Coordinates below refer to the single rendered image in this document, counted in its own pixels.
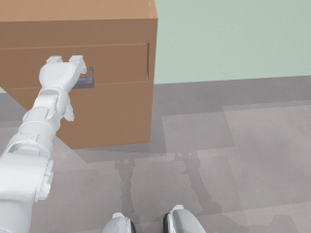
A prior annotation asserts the drawer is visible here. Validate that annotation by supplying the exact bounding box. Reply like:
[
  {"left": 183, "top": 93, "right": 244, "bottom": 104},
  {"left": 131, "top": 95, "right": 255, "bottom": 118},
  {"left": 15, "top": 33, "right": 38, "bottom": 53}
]
[{"left": 0, "top": 43, "right": 148, "bottom": 89}]

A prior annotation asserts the robot left upper arm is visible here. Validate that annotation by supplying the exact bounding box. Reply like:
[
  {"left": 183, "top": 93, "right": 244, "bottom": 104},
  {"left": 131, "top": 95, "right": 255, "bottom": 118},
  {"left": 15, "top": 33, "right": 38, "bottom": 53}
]
[{"left": 0, "top": 152, "right": 54, "bottom": 233}]

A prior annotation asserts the left robot forearm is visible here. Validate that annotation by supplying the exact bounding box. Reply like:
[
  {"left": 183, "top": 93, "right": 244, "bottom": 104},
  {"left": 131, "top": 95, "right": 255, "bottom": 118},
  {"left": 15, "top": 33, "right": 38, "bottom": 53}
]
[{"left": 0, "top": 86, "right": 69, "bottom": 163}]

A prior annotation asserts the right robot shin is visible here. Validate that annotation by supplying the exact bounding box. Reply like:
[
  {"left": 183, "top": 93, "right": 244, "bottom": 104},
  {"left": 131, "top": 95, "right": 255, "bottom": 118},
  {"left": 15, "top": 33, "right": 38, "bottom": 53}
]
[{"left": 168, "top": 205, "right": 184, "bottom": 233}]

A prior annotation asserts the robot right thigh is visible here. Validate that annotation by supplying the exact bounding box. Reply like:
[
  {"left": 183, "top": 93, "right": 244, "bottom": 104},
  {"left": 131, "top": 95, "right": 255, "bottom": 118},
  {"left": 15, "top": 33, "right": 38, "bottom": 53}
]
[{"left": 167, "top": 209, "right": 206, "bottom": 233}]

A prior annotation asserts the robot left hand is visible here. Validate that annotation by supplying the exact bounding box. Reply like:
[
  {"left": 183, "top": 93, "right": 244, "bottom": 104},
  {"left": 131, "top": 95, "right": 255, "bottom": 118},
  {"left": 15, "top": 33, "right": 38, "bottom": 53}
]
[{"left": 39, "top": 55, "right": 86, "bottom": 121}]

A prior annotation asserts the handle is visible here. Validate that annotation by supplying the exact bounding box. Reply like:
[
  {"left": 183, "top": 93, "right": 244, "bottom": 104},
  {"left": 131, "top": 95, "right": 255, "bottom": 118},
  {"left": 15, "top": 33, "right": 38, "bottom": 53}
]
[{"left": 72, "top": 66, "right": 94, "bottom": 89}]

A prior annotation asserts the cabinet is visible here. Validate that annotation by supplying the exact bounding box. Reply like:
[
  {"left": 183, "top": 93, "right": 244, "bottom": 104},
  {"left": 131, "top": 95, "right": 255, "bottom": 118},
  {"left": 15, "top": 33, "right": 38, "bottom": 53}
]
[{"left": 0, "top": 0, "right": 158, "bottom": 150}]

